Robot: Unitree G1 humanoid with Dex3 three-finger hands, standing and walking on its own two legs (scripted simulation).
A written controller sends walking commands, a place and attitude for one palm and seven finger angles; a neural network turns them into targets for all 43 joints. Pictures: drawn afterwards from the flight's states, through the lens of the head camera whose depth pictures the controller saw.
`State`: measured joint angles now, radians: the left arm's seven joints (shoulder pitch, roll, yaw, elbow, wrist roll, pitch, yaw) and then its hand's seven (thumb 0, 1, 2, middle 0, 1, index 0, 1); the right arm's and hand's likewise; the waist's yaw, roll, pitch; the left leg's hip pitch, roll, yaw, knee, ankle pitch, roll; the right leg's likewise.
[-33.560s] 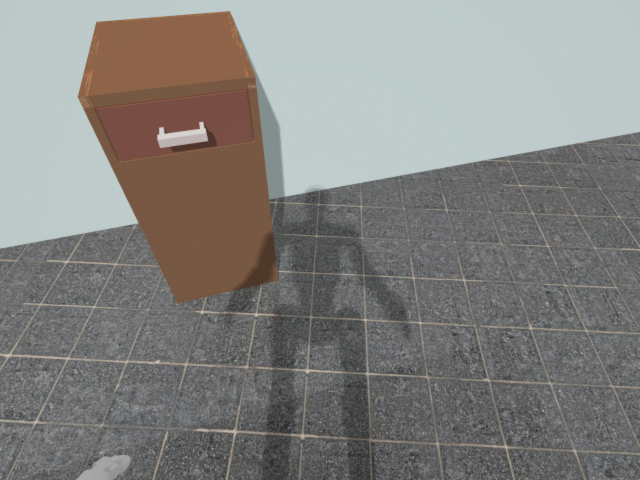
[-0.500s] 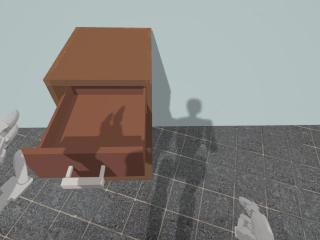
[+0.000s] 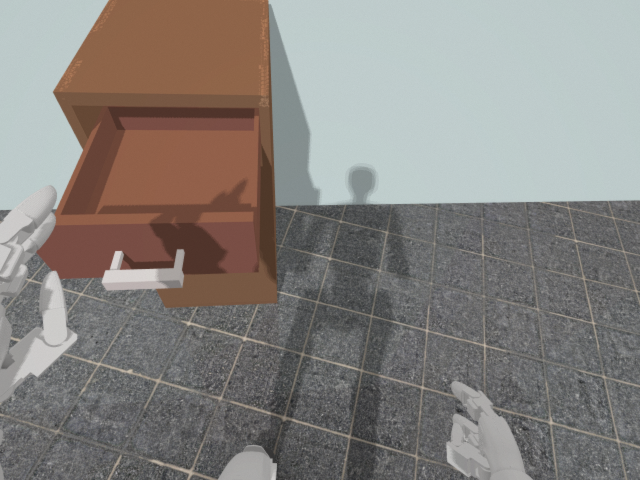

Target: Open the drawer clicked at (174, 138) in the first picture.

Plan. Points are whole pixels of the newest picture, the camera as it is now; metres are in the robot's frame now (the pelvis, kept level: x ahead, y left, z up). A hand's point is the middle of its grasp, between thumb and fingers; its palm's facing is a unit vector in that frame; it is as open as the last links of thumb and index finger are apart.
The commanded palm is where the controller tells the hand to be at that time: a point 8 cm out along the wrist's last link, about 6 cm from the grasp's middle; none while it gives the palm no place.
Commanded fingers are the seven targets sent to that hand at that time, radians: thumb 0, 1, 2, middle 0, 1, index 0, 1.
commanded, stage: stop stepping back and stand still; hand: left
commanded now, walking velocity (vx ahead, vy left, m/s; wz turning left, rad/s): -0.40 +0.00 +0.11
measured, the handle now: (146, 267) +0.42 +0.28 -0.05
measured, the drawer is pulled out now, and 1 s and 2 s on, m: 0.29 0.29 0.29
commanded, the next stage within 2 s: let the arm hang, fingers relaxed in 0.80 s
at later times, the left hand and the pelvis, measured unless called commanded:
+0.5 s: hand out of the picture +0.09 +0.22 +0.19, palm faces +0.39 -0.80 -0.45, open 7.4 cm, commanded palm +0.04 +0.26 +0.19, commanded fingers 0.00 0.90 0.90 -0.20 -0.30 -0.20 -0.30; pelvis -0.08 -0.02 +0.00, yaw +2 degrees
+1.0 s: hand out of the picture +0.11 +0.22 +0.05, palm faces +0.24 -0.84 -0.48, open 7.4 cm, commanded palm none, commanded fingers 0.00 0.90 0.90 -0.20 -0.30 -0.20 -0.30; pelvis -0.09 -0.03 +0.00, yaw +5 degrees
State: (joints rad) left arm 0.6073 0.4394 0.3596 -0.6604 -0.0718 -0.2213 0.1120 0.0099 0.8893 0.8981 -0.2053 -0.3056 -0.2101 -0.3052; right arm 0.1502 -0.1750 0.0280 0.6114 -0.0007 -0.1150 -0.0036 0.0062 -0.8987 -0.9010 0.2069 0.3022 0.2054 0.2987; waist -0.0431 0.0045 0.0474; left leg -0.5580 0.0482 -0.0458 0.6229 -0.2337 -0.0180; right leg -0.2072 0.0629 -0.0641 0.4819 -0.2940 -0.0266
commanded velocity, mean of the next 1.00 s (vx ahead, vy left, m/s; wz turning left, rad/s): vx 0.10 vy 0.02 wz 0.00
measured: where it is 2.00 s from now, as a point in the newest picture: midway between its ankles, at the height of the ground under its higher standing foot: outside the picture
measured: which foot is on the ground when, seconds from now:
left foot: up 0.00-0.18, down 0.20-1.00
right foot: down 0.00-1.00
